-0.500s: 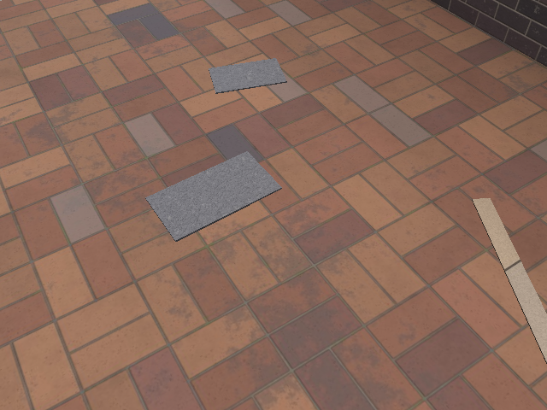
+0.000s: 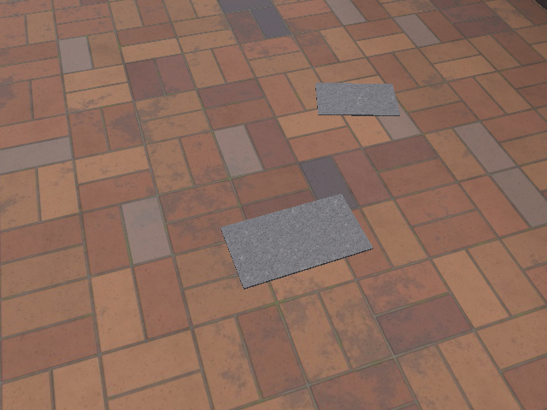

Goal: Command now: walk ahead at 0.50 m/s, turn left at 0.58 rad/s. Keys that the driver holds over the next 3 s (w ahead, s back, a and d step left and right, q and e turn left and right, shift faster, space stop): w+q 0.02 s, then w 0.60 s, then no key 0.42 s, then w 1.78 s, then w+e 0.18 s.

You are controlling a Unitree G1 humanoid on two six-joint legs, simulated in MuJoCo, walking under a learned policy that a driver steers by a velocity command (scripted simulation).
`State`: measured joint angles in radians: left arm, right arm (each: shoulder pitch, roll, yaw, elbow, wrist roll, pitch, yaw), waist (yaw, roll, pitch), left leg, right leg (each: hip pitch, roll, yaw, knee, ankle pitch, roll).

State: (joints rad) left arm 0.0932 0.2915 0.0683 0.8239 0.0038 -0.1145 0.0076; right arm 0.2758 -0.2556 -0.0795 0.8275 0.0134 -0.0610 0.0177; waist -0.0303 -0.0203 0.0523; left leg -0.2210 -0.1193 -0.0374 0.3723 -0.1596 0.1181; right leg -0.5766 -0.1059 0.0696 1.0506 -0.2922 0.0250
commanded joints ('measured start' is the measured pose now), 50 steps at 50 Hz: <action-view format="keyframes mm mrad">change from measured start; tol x32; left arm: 1 -26 68 16 -66 12 9 7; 50 265 41 -19 74 3 129 34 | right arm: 1 -18 -180 -41 -79 3 -17 -26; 16 239 -36 17 -39 6 -7 -28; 50 -229 -104 18 -54 -46 3 -7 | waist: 1 25 45 -49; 14 86 124 -172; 16 84 -308 -423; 20 77 -5 -65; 36 92 -70 -37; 42 -27 203 -509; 50 85 155 -191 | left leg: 1 4 240 -231 -165 281 167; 14 194 242 -214 229 561 34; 16 -358 10 -95 833 -347 -74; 18 -545 105 -140 940 -317 -63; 36 -298 149 27 130 224 -89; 41 584 562 -409 175 1026 238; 50 -130 320 -102 -102 288 114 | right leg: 1 -38 11 -24 -186 154 42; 12 44 79 -45 -583 258 -60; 14 366 80 -53 -593 297 -127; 16 962 -279 593 -671 68 -351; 22 487 -120 251 -851 196 -249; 38 571 -73 -2 -640 722 -136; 40 328 50 -62 -245 378 -51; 41 87 155 -40 69 -384 7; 50 325 32 -43 -266 -82 35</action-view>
